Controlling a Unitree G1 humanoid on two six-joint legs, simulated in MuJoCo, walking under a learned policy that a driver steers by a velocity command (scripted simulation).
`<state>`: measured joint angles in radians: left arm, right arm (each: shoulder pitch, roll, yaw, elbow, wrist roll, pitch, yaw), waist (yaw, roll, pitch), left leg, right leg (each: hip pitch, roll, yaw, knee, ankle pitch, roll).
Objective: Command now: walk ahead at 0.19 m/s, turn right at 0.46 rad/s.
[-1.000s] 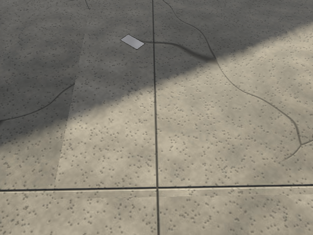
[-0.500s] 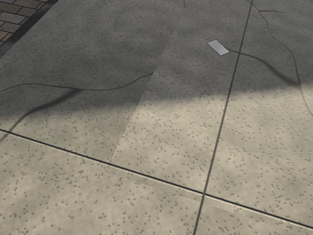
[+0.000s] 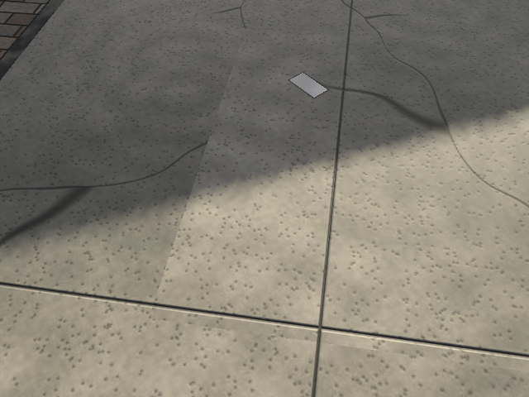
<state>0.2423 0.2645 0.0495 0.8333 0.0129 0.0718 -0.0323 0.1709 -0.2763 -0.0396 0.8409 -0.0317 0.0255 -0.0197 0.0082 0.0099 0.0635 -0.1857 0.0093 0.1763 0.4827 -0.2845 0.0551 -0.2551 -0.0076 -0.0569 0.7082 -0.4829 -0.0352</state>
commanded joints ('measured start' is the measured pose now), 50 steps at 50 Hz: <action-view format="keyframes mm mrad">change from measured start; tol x32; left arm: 1 77 81 22 -40 -1 -23 -18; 28 272 79 15 -47 -20 -145 27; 45 -237 54 -34 -145 18 -129 -8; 50 175 217 21 -74 61 -168 42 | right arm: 1 -62 -173 -52 -70 6 -11 9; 21 -317 -83 6 -218 3 -64 66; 27 299 -271 -54 -105 -31 -99 -6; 50 232 -64 -20 -21 33 -112 32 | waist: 1 50 66 -36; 3 131 -324 -34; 22 64 -130 40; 28 -67 308 -394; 40 -14 69 -2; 50 139 -134 -292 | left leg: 1 -136 260 -229 -187 -321 105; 5 -638 23 -196 525 -190 -36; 19 -566 3 -135 250 176 -102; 26 261 23 -221 13 89 20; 28 461 435 -1033 -247 -278 159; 33 7 225 -473 -294 58 135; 45 10 170 -363 -266 377 136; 50 -179 15 -268 379 144 50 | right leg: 1 182 32 -41 -225 78 -68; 4 297 -364 775 -627 -355 -268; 25 198 -90 364 -169 1062 -92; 28 -297 151 210 549 -29 -50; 46 -140 -5 31 -128 361 37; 50 421 -293 345 -321 126 -65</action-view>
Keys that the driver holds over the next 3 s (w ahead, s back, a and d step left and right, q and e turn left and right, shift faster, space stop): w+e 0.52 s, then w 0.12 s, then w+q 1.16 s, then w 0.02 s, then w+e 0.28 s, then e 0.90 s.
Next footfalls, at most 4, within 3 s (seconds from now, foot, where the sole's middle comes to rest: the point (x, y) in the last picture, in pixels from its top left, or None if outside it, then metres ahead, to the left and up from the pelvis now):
0.04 right None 0.01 -0.09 -0.77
0.52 left None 0.40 0.01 -0.77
0.98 right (397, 371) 0.54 -0.27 -0.77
1.50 left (322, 267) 0.85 -0.10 -0.77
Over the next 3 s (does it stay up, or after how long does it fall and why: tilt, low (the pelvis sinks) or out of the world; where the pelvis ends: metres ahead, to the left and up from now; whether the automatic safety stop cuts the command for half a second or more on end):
stays up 1.20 -0.10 0.00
